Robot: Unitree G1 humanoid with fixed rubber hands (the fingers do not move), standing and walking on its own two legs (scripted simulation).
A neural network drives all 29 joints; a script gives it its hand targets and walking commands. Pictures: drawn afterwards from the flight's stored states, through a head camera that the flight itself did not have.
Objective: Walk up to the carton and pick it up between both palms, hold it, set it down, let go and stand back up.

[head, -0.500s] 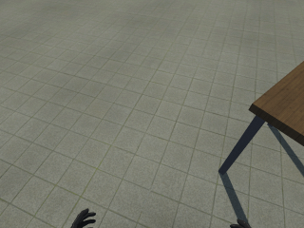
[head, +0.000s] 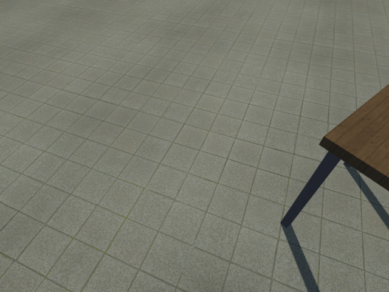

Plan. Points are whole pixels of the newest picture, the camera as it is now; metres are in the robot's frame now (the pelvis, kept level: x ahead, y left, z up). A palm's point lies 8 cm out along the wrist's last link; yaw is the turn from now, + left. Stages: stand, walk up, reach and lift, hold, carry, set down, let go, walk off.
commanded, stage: stand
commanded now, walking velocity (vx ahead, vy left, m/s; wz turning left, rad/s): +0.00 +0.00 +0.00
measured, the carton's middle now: out of the picture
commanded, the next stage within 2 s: none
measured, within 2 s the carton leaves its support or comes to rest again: neither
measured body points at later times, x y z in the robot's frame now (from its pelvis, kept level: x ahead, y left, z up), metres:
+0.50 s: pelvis -0.01 +0.01 +0.01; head +0.01 +0.02 +0.46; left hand +0.00 +0.25 -0.15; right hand +0.01 -0.23 -0.14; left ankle +0.00 +0.14 -0.73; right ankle -0.01 -0.10 -0.73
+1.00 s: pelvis -0.01 +0.02 +0.01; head +0.01 +0.03 +0.46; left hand -0.04 +0.23 -0.16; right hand -0.04 -0.21 -0.15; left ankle +0.00 +0.14 -0.73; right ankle -0.01 -0.10 -0.73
